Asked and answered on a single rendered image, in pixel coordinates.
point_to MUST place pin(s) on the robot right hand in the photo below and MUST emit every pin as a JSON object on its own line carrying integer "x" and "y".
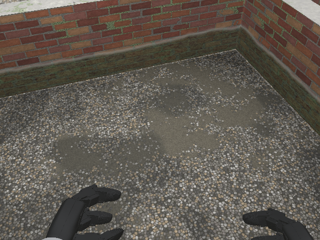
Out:
{"x": 278, "y": 222}

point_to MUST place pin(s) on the robot left hand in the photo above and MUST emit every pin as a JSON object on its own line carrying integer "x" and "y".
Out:
{"x": 74, "y": 215}

